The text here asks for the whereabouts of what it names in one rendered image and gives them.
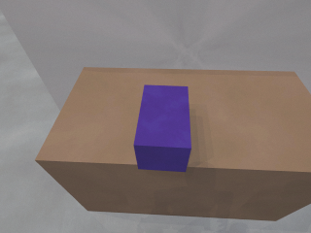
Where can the carton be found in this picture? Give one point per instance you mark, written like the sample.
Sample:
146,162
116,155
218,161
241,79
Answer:
162,139

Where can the pedestal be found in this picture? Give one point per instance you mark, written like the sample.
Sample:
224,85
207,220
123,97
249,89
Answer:
250,136

